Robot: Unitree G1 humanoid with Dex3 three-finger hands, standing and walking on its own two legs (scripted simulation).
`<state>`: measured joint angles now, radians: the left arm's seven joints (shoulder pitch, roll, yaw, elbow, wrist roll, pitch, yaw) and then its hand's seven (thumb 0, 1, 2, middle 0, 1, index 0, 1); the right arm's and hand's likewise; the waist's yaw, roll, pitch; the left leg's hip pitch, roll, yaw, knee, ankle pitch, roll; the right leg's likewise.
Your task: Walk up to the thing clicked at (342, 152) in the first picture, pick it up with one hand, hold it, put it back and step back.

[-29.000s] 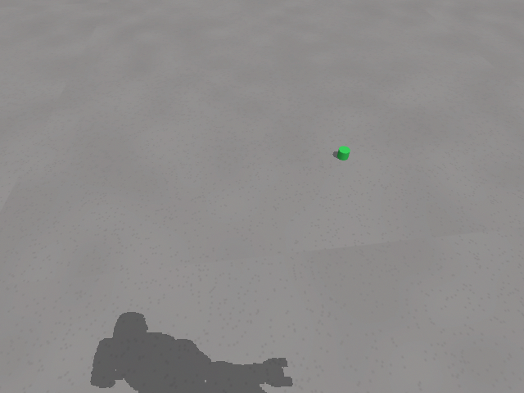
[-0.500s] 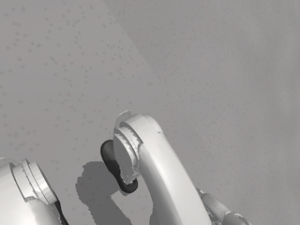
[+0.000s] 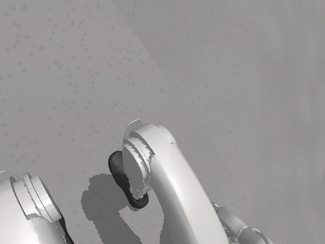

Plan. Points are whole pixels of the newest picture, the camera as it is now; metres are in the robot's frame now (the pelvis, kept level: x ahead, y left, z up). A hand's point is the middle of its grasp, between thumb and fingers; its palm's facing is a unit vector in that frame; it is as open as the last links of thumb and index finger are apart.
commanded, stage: close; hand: left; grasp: from above
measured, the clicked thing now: out of the picture +0.48 +0.36 -0.29
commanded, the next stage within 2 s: settle in 1.04 s
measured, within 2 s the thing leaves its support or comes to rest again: leaves its support in 1.40 s
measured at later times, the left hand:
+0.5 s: hand out of the picture +0.46 +0.35 -0.27, palm faces -0.43 -0.16 -0.89, open 10.4 cm
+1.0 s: hand out of the picture +0.46 +0.35 -0.26, palm faces -0.43 -0.16 -0.89, open 8.2 cm
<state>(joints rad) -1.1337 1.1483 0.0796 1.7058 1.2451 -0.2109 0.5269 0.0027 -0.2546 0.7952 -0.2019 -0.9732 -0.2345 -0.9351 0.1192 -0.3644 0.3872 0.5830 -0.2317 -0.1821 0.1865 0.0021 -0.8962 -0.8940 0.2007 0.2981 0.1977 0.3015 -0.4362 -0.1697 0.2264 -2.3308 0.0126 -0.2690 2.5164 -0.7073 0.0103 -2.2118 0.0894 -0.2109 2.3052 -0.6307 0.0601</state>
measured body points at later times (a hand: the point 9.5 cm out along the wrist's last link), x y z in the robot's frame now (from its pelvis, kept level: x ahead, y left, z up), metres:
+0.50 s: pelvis +0.00 +0.00 +0.00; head +0.30 +0.14 +0.30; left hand +0.48 +0.35 -0.21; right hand +0.04 -0.25 -0.05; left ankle +0.07 +0.12 -0.28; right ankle +0.13 -0.11 -0.28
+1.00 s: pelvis +0.00 +0.00 +0.00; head +0.29 +0.14 +0.30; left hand +0.48 +0.35 -0.21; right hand +0.04 -0.25 -0.04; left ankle +0.07 +0.12 -0.28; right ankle +0.13 -0.11 -0.28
